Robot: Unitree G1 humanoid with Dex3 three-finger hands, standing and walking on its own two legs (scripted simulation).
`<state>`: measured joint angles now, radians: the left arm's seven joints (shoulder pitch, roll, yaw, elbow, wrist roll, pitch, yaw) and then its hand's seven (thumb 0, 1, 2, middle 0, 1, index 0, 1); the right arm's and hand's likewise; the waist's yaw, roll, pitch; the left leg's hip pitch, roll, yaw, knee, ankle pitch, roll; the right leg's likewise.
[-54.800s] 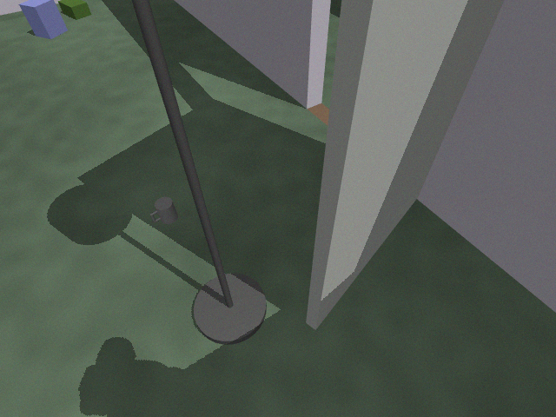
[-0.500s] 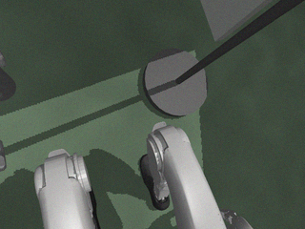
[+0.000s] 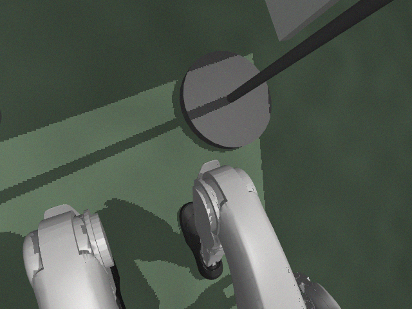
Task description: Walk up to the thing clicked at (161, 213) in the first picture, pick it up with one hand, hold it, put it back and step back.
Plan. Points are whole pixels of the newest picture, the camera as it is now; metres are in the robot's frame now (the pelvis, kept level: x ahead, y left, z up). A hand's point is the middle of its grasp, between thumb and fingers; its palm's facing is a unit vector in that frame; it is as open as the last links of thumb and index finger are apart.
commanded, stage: rest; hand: left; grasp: from above
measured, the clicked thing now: out of the picture +0.49 +0.31 -0.25
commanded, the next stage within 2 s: open in 0.46 s
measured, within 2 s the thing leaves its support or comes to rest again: neither
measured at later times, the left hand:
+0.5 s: hand out of the picture +0.50 +0.30 -0.22, palm faces -0.47 -0.11 -0.87, open 9.7 cm
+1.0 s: hand out of the picture +0.50 +0.30 -0.23, palm faces -0.45 -0.10 -0.89, open 12.2 cm
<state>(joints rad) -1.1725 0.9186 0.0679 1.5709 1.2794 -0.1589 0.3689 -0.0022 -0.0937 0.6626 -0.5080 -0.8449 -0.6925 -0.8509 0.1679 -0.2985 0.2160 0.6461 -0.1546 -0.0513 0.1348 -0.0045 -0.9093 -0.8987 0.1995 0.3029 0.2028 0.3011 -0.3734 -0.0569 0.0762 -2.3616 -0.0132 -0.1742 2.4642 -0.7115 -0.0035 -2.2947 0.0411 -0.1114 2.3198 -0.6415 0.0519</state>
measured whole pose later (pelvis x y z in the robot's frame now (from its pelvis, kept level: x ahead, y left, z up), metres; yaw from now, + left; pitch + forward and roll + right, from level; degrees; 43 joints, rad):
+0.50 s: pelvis +0.00 +0.00 +0.00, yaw -2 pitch +32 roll -13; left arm -1.21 0.99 0.05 1.68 1.28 -0.17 0.43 0.00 -0.10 0.67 -0.51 -0.84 -0.70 -0.85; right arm 0.17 -0.33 0.28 0.62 -0.18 -0.11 0.14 0.00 -0.90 -0.90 0.20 0.30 0.20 0.30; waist -0.41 -0.08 0.12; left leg -2.35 -0.01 -0.20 2.49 -0.72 0.00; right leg -2.28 0.05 -0.14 2.32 -0.63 0.06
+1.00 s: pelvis -0.01 +0.00 -0.01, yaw -3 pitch +31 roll -14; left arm -1.22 1.02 0.03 1.71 1.29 -0.16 0.47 0.00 -0.32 0.91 -0.26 -1.07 -0.31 -1.05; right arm 0.17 -0.33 0.31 0.62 -0.19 -0.14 0.15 0.00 -0.90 -0.90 0.20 0.30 0.20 0.30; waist -0.43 -0.11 0.13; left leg -2.36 -0.01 -0.22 2.50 -0.71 0.01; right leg -2.28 0.06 -0.15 2.32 -0.62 0.06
